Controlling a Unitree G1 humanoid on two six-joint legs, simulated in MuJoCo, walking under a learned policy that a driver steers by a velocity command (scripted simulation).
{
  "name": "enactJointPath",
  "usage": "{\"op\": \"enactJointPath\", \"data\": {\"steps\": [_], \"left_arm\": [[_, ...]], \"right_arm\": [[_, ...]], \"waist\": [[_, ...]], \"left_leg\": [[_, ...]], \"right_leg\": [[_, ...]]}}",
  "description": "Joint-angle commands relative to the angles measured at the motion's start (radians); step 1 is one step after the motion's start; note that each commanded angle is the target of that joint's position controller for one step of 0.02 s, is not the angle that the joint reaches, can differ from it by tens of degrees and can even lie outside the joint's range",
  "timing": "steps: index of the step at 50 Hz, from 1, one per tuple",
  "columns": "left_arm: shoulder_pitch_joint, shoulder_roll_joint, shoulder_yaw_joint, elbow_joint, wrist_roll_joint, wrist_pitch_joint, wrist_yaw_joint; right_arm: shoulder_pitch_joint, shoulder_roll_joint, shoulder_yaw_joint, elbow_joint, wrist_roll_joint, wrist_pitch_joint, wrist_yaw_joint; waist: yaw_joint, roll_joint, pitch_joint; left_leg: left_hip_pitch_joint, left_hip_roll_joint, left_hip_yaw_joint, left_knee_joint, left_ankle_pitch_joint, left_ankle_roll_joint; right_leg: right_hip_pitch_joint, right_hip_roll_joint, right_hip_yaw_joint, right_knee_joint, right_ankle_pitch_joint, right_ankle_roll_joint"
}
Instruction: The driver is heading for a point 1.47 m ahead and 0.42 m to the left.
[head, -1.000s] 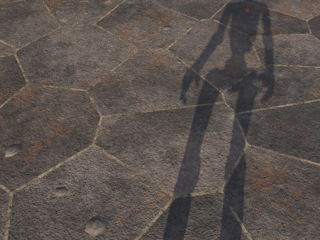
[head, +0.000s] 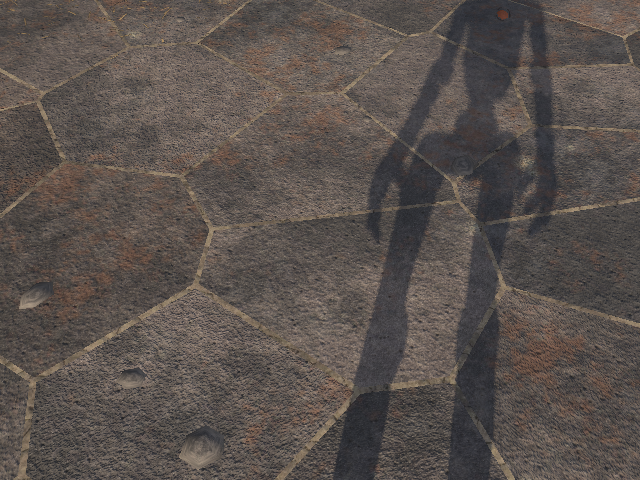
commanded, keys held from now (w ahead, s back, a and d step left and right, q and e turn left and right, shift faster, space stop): no key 0.02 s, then w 0.06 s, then no key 0.92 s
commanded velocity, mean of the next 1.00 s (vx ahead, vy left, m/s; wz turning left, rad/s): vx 0.03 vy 0.00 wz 0.00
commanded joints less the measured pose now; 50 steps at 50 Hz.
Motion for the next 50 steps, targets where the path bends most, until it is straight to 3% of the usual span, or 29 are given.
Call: {"op": "enactJointPath", "data": {"steps": [1, 2, 3, 4, 5, 6, 7, 8, 9, 10, 12, 14, 24, 50], "left_arm": [[0.047, 0.096, 0.012, -0.014, 0.0, -0.005, 0.003], [0.065, 0.082, 0.009, -0.005, 0.0, -0.004, 0.004], [0.065, 0.078, 0.008, -0.004, -0.003, -0.003, 0.005], [0.054, 0.08, 0.01, -0.012, -0.007, -0.006, 0.006], [0.022, 0.068, 0.005, -0.03, -0.002, -0.013, 0.005], [0.018, 0.042, -0.003, -0.039, 0.004, -0.023, 0.002], [0.039, 0.032, -0.009, -0.033, 0.011, -0.031, -0.001], [0.066, 0.056, -0.006, -0.022, 0.016, -0.034, -0.004], [0.078, 0.098, 0.003, -0.01, 0.011, -0.036, -0.008], [0.091, 0.104, 0.005, -0.006, 0.0, -0.036, -0.01], [0.098, 0.087, 0.0, -0.005, -0.009, -0.035, -0.013], [0.094, 0.083, -0.001, -0.009, -0.008, -0.033, -0.016], [0.075, 0.08, 0.008, -0.019, -0.006, -0.016, -0.013], [0.081, 0.058, 0.012, -0.032, -0.003, -0.005, -0.006]], "right_arm": [[0.058, -0.099, -0.017, -0.019, 0.0, -0.006, -0.003], [0.075, -0.093, -0.016, -0.01, 0.0, -0.004, -0.005], [0.082, -0.11, -0.022, -0.008, 0.005, -0.001, -0.008], [0.087, -0.149, -0.036, -0.013, 0.014, 0.001, -0.013], [0.077, -0.146, -0.034, -0.022, 0.013, -0.001, -0.014], [0.04, -0.125, -0.026, -0.034, 0.006, -0.008, -0.014], [0.01, -0.11, -0.022, -0.041, 0.001, -0.017, -0.011], [0.006, -0.105, -0.022, -0.041, -0.001, -0.024, -0.008], [0.046, -0.097, -0.023, -0.034, -0.001, -0.026, -0.006], [0.093, -0.095, -0.024, -0.02, 0.002, -0.026, -0.005], [0.117, -0.084, -0.019, -0.013, 0.012, -0.019, -0.007], [0.118, -0.078, -0.015, -0.014, 0.009, -0.007, -0.008], [0.11, -0.077, -0.014, -0.009, 0.007, 0.009, -0.016], [0.14, -0.047, -0.02, 0.025, 0.004, -0.005, -0.022]], "waist": [[0.0, 0.007, 0.016], [0.0, 0.015, -0.008], [-0.006, 0.033, 0.006], [-0.015, 0.075, 0.031], [-0.017, 0.102, 0.083], [0.002, 0.112, 0.112], [0.022, 0.094, 0.123], [0.025, 0.058, 0.119], [0.002, -0.018, 0.095], [-0.008, -0.053, 0.046], [-0.011, -0.032, -0.004], [-0.01, -0.021, -0.031], [-0.003, -0.003, -0.003], [0.001, 0.008, 0.047]], "left_leg": [[-0.045, 0.063, -0.063, -0.104, 0.128, 0.011], [-0.036, 0.059, -0.063, -0.119, 0.016, 0.014], [-0.046, 0.061, -0.079, -0.141, -0.163, 0.029], [-0.06, 0.092, -0.135, -0.174, -0.353, 0.062], [-0.095, 0.158, -0.22, -0.225, -0.424, 0.093], [-0.14, 0.199, -0.261, -0.24, -0.392, 0.106], [-0.178, 0.182, -0.23, -0.217, -0.285, 0.092], [-0.179, 0.126, -0.156, -0.166, -0.14, 0.06], [-0.137, 0.056, -0.067, -0.101, 0.016, 0.026], [-0.08, 0.029, -0.026, -0.054, 0.138, 0.002], [-0.02, 0.029, -0.014, -0.021, 0.26, -0.011], [0.003, 0.036, -0.015, -0.005, 0.306, -0.012], [-0.001, 0.047, -0.017, -0.021, 0.263, -0.027], [-0.061, 0.053, -0.024, -0.06, 0.085, -0.027]], "right_leg": [[0.007, -0.001, -0.01, -0.047, 0.127, -0.029], [0.016, 0.013, -0.028, -0.04, 0.053, -0.029], [-0.01, 0.04, -0.06, 0.0, -0.06, -0.033], [-0.067, 0.071, -0.098, 0.074, -0.187, -0.039], [-0.126, 0.056, -0.09, 0.111, -0.166, -0.044], [-0.112, 0.017, -0.058, 0.094, -0.096, -0.052], [-0.061, -0.007, -0.034, 0.043, -0.018, -0.055], [-0.027, -0.009, -0.019, 0.004, 0.062, -0.054], [-0.016, 0.0, -0.014, 0.004, 0.157, -0.049], [0.002, 0.003, -0.015, 0.008, 0.227, -0.051], [0.018, 0.002, -0.014, 0.015, 0.311, -0.053], [0.036, 0.0, -0.013, 0.018, 0.353, -0.061], [0.043, 0.006, -0.014, -0.002, 0.322, -0.067], [-0.008, 0.019, -0.022, -0.03, 0.107, -0.061]]}}
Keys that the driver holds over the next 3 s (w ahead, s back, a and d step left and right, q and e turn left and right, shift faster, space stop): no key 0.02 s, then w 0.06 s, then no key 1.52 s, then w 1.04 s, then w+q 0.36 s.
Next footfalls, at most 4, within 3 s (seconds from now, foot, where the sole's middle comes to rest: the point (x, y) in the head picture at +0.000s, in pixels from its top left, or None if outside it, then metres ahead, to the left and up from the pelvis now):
2.34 left None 0.46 0.07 -0.78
2.88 right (402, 370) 0.76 -0.16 -0.78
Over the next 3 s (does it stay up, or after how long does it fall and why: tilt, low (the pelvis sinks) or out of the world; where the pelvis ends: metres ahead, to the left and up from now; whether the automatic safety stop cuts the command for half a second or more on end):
stays up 0.64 -0.07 -0.01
